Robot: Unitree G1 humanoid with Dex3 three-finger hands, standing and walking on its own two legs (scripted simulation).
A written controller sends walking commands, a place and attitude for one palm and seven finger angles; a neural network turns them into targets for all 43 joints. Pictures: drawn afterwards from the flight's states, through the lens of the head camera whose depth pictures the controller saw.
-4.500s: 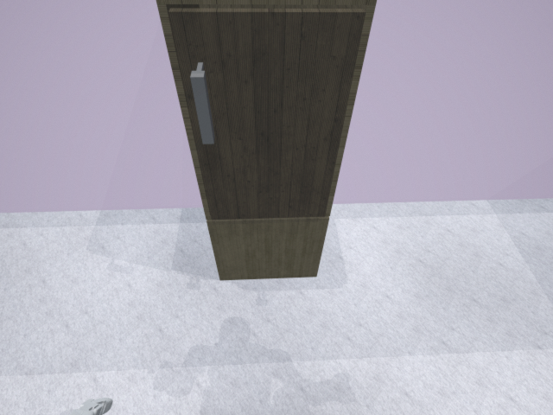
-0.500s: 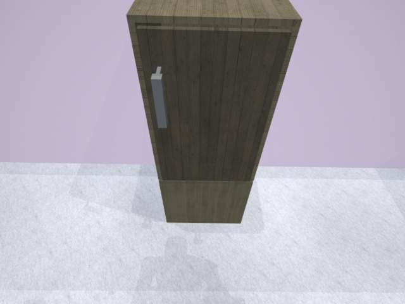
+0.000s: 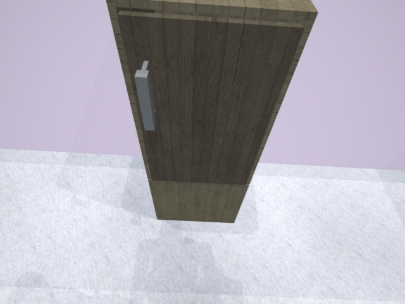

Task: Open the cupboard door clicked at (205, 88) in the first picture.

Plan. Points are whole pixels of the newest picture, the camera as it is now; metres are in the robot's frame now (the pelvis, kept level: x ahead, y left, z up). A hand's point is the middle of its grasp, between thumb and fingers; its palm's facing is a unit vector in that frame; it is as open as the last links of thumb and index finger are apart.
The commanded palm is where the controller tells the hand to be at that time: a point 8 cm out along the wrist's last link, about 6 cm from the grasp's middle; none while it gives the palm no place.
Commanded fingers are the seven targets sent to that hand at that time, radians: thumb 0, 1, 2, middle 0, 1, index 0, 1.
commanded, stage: come to a stop and stand still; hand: left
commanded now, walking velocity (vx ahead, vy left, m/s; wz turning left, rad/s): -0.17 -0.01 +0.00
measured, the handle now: (148, 97) +0.53 +0.18 +0.09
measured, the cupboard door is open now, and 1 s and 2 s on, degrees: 0 0 0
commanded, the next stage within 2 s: look again from close up in 0.74 s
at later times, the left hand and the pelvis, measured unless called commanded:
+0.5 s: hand out of the picture +0.04 +0.15 -0.16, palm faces +0.04 -0.98 -0.22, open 7.3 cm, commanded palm none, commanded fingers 0.00 0.90 0.90 -0.20 -0.30 -0.20 -0.30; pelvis -0.01 -0.03 +0.01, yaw +0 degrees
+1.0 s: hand out of the picture +0.00 +0.16 -0.16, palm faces +0.02 -0.98 -0.22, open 7.4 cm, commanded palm none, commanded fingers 0.00 0.90 0.90 -0.20 -0.30 -0.20 -0.30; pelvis -0.01 -0.02 +0.01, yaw +0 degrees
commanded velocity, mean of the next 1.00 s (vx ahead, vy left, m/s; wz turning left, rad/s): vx -0.02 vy -0.01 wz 0.00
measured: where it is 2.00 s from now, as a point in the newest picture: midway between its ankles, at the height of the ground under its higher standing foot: outside the picture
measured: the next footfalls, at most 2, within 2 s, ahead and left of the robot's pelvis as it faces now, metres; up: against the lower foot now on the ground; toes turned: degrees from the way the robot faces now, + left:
right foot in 0.28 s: +0.01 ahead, -0.14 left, +0.00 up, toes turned -3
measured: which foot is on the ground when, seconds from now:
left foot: down 0.00-1.00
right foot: down 0.00-0.04, up 0.06-0.26, down 0.28-1.00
